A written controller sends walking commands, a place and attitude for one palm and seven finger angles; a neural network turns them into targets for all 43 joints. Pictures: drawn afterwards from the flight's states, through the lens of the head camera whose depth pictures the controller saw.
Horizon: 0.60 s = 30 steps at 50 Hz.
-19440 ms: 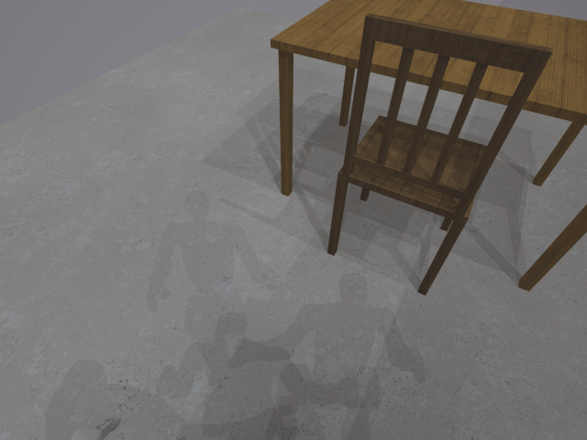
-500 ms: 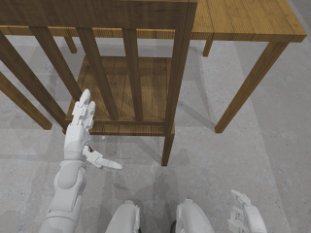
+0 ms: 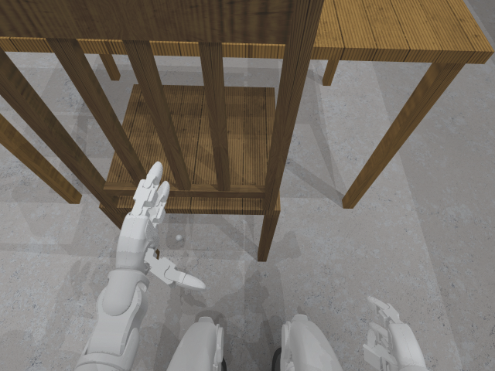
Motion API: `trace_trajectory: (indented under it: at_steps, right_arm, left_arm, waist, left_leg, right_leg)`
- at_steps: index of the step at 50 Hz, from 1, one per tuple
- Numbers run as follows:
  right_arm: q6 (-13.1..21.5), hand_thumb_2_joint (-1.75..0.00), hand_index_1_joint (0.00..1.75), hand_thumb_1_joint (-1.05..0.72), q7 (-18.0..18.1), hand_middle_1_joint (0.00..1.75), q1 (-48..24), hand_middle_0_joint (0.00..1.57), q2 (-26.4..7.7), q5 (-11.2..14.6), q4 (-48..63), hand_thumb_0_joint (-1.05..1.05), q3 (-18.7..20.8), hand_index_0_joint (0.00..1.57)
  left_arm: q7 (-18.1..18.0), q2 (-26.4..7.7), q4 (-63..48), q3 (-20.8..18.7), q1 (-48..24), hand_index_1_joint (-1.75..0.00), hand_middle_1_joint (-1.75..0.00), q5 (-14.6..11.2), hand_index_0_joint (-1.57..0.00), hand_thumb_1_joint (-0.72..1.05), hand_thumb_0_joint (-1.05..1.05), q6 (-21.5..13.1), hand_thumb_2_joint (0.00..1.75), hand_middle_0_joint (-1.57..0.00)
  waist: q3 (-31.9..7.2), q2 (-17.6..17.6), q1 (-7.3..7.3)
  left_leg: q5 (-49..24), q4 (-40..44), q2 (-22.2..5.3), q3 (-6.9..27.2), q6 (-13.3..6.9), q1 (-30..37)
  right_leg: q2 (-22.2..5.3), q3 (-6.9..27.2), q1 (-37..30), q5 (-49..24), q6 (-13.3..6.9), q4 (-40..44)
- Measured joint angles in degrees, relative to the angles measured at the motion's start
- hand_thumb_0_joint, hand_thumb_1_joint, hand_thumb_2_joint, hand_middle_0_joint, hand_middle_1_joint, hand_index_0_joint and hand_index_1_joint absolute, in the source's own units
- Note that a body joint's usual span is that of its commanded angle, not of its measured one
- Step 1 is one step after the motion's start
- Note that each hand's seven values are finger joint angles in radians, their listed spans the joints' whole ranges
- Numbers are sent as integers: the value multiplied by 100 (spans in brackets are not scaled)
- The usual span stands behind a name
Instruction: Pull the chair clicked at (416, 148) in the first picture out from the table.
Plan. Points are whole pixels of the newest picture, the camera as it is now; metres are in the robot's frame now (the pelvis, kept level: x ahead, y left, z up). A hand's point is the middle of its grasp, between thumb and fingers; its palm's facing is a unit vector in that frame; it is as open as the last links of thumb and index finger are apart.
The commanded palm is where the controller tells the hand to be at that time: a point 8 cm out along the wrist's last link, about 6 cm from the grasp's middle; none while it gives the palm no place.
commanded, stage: aim the fingers beside a spindle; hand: left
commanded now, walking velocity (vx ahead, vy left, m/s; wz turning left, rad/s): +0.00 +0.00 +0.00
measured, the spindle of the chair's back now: (167, 134) +0.47 +0.15 +0.06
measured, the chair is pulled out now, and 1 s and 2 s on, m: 0.00 0.00 0.00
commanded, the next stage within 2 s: push the fingers through the gap in 0.72 s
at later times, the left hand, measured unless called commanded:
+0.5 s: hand (165, 220) +0.33 +0.13 +0.04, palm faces +0.01 -1.00 -0.05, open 16.9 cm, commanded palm +0.30 +0.19 +0.02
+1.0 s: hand (171, 226) +0.33 +0.13 +0.01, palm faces -0.06 -1.00 -0.01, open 16.9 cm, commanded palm +0.33 +0.19 +0.02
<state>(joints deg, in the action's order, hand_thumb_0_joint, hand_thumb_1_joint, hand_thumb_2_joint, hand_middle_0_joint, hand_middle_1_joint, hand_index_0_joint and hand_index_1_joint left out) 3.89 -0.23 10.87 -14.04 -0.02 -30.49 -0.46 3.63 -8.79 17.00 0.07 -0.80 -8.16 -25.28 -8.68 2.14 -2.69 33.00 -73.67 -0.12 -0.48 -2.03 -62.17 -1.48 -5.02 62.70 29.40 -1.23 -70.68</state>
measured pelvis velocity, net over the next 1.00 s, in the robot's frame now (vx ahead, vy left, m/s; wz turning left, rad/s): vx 0.00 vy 0.00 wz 0.00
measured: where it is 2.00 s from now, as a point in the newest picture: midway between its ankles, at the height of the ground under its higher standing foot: outside the picture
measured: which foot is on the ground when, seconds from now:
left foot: down 0.00-1.00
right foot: down 0.00-1.00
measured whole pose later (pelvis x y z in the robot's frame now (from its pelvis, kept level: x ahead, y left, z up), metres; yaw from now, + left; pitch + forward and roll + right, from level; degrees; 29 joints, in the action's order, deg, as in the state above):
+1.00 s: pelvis +0.00 +0.00 +0.00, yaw +0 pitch +22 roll -2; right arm 4.5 0.9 10.8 -14.3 0.0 -31.7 -0.9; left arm 5.4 -10.5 20.9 -3.2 -4.9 -9.3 -25.0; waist -8.4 2.1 -3.2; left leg 32.9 -73.3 -0.3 -0.1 -1.9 -62.2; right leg -1.2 -5.4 62.5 29.2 -1.3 -70.0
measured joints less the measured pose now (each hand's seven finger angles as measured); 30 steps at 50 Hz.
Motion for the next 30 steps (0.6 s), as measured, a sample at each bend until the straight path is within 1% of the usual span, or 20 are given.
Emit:
trace_trajectory:
  at_steps: [3,6,8,10,12,14,16,18,21,23,26,30]
  right_arm:
    - [25,-90,30,-91,15,30,-2,20,25,-36,-32,1,5,20]
    - [0,-90,30,-91,-3,30,-13,20,28,-44,-99,1,-35,20]
    - [-37,-90,30,-91,-24,30,-23,20,18,-23,-119,1,-68,20]
    - [-64,-90,30,-91,-36,30,-26,20,0,7,-104,1,-87,20]
    - [-72,-90,30,-91,-27,30,-21,20,-14,27,-68,1,-81,20]
    - [-65,-90,30,-91,2,30,-8,20,-14,30,-35,1,-61,20]
    - [-39,-90,30,-91,33,30,8,20,-5,13,-25,1,-37,20]
    - [-9,-90,30,-91,51,30,27,20,10,-13,-48,1,-16,20]
    - [-5,-90,30,-91,36,30,56,20,23,-44,-108,1,-13,20]
    - [-32,-90,30,-91,2,30,64,20,19,-40,-142,1,-26,20]
    - [-83,-90,30,-91,-36,30,64,20,-4,1,-142,1,-56,20]
    - [-88,-90,30,-91,-6,30,48,20,-27,38,-61,1,-56,20]
  left_arm:
    - [-158,13,-331,1,117,-8,-8,66,-6,-50,-2,-217,30,-7]
    - [-289,-56,-167,-180,-99,-8,-9,144,-6,-50,-1,-371,30,-7]
    - [-275,-118,150,-297,-327,-8,-9,137,-6,-50,-1,-325,30,-7]
    - [-180,-153,445,-336,-492,-8,-8,84,-6,-50,-1,-177,30,-7]
    - [-53,-151,560,-280,-513,-8,-8,14,-6,-50,-1,-4,30,-6]
    - [43,-111,445,-179,-392,-7,-8,-34,-6,-50,-1,96,30,-6]
    - [48,-62,178,-91,-209,-8,-8,-44,-6,-50,-1,82,30,-6]
    - [-32,-25,-98,-59,-60,-8,-8,-22,-6,-50,-2,-32,30,-6]
    - [-207,-43,-260,-166,-32,-8,-9,58,-6,-50,-1,-244,30,-7]
    - [-265,-83,-135,-272,-128,-8,-9,72,-6,-50,-1,-306,30,-7]
    - [-165,-131,255,-364,-285,-8,-8,39,-6,-50,-1,-202,30,-7]
    - [68,-133,459,-273,-219,-8,-8,-49,-6,-50,-1,43,30,-6]
  waist:
    - [-6,-17,19]
    - [-61,-23,38]
    - [-89,-26,40]
    - [-87,-17,34]
    - [-61,1,20]
    - [-27,9,4]
    - [5,9,-11]
    - [17,1,-12]
    - [-30,-7,5]
    - [-75,-5,16]
    - [-113,-3,22]
    - [-67,-3,-8]
  left_leg:
    - [-13,57,-1,-19,0,70]
    - [-15,52,5,-1,6,65]
    - [-10,14,10,19,15,14]
    - [-2,-28,11,40,20,-45]
    - [3,-52,6,50,22,-87]
    - [6,-45,-3,42,19,-88]
    - [6,-11,-10,25,17,-50]
    - [1,40,-14,5,17,14]
    - [-5,97,-13,-8,23,85]
    - [-2,102,-9,-2,28,97]
    - [7,76,-8,14,34,70]
    - [15,39,-16,33,38,19]
  right_leg:
    - [3,20,-57,-11,7,41]
    - [-3,3,-57,-3,-2,32]
    - [-9,-17,-14,11,-14,-5]
    - [-11,-38,34,21,-25,-38]
    - [-6,-48,68,22,-29,-50]
    - [3,-40,74,16,-25,-39]
    - [12,-22,46,9,-18,-9]
    - [19,-1,-5,3,-12,31]
    - [20,14,-63,4,-13,68]
    - [17,9,-74,14,-19,67]
    - [16,-7,-53,29,-31,42]
    - [22,-26,-13,32,-39,20]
